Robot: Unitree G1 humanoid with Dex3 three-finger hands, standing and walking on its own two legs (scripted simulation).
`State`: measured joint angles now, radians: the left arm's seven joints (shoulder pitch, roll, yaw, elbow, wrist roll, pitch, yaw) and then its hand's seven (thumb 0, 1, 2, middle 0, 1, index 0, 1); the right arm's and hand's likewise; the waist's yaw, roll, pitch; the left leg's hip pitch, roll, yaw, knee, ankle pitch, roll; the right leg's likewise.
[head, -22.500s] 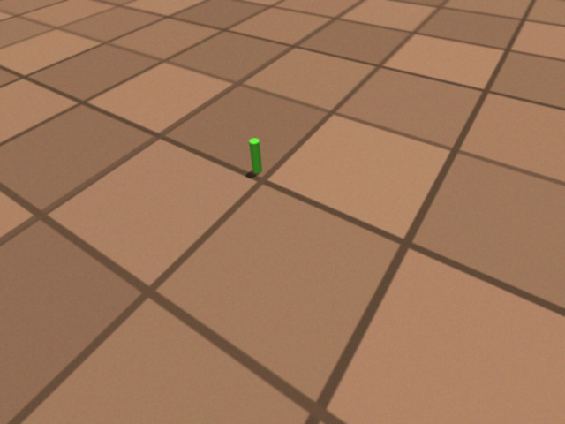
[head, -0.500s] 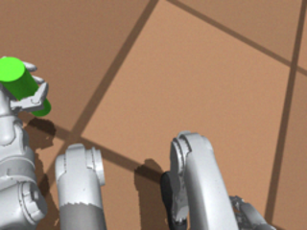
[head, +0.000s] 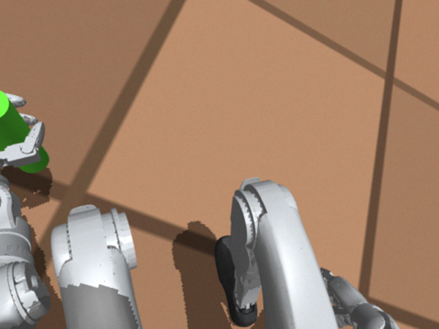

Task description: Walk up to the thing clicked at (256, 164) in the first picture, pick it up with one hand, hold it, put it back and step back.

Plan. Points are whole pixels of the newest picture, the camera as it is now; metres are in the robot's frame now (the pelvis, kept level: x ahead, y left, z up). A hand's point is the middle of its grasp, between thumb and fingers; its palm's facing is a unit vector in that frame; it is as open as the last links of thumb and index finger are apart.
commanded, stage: lower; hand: left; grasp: from the side
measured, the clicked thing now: (14, 138) +0.45 +0.28 -0.12
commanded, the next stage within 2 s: loosen in 1.02 s
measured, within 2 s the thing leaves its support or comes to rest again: rests again in 0.90 s
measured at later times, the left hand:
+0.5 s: hand (25, 138) +0.46 +0.28 -0.15, palm faces +0.33 -0.94 -0.04, open 7.1 cm
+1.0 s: hand (29, 141) +0.46 +0.28 -0.17, palm faces +0.34 -0.94 -0.03, open 7.1 cm
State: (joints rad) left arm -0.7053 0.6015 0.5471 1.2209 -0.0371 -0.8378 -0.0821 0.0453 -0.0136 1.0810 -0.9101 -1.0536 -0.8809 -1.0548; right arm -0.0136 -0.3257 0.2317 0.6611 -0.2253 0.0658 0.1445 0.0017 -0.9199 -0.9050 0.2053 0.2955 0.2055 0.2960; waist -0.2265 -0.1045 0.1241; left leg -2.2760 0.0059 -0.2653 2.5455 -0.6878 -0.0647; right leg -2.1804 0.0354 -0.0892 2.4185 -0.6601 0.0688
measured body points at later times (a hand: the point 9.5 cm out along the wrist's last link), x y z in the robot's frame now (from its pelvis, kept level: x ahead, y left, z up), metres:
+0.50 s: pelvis +0.00 +0.01 -0.01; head +0.24 +0.14 +0.34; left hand +0.44 +0.33 -0.15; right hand +0.12 -0.26 -0.07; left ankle +0.08 +0.14 -0.27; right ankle +0.12 -0.13 -0.26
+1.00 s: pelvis -0.01 +0.02 -0.01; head +0.24 +0.16 +0.32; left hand +0.44 +0.33 -0.17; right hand +0.12 -0.25 -0.06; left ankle +0.08 +0.14 -0.27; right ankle +0.12 -0.13 -0.26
